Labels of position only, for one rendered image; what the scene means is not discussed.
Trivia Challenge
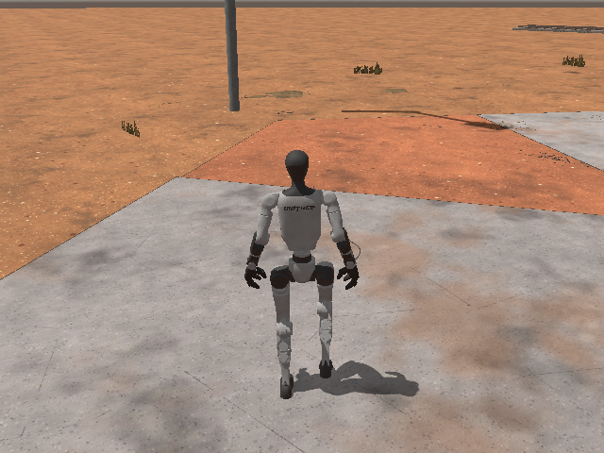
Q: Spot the left robot upper arm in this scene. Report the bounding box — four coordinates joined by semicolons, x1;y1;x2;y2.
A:
255;192;279;245

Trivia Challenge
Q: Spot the robot shin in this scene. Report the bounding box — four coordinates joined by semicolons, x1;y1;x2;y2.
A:
319;301;332;366
276;322;292;386

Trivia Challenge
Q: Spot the right robot hand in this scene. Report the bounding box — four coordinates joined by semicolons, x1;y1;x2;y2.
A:
337;265;359;290

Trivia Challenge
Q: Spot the robot left shin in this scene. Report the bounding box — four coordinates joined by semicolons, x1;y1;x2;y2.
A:
276;322;292;386

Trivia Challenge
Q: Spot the robot right forearm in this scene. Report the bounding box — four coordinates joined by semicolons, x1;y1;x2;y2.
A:
336;227;357;269

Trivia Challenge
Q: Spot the robot right shin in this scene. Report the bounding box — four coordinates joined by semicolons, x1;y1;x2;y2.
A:
319;301;332;366

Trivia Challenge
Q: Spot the left robot hand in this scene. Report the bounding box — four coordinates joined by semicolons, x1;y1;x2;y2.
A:
244;267;267;289

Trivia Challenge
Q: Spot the robot left forearm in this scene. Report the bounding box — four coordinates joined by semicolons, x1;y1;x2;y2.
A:
246;231;264;270

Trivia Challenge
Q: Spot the right robot upper arm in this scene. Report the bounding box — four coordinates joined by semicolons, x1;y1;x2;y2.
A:
318;190;346;243

